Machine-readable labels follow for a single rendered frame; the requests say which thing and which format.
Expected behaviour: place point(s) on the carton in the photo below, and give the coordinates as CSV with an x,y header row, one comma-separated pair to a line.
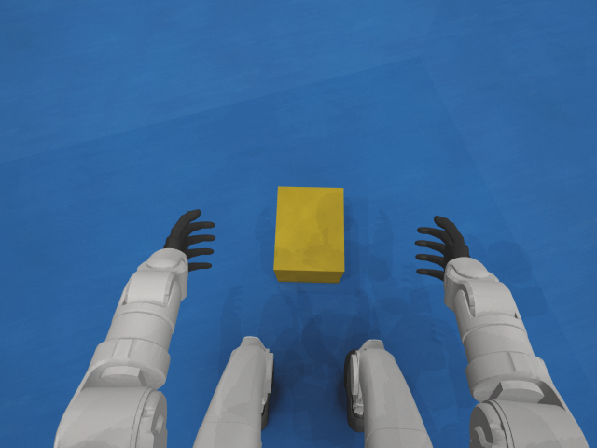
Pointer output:
x,y
309,235

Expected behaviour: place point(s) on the robot right hand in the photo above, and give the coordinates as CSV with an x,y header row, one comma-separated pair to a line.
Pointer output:
x,y
453,247

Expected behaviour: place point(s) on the left robot foot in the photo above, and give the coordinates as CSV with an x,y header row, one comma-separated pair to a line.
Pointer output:
x,y
265,414

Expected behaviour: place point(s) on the robot left hand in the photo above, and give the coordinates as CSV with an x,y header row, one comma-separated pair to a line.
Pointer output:
x,y
180,239

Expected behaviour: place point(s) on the left robot forearm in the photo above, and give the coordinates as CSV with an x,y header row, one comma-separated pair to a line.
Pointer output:
x,y
135,350

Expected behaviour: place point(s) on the right robot forearm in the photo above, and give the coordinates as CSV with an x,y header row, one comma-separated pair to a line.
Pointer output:
x,y
501,362

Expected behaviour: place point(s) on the robot left upper arm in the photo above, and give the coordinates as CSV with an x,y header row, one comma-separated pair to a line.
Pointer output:
x,y
116,417

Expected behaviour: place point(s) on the robot right upper arm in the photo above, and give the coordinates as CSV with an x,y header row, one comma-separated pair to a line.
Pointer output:
x,y
498,423

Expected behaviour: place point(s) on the robot right thigh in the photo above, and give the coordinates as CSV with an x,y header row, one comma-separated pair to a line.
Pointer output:
x,y
391,417

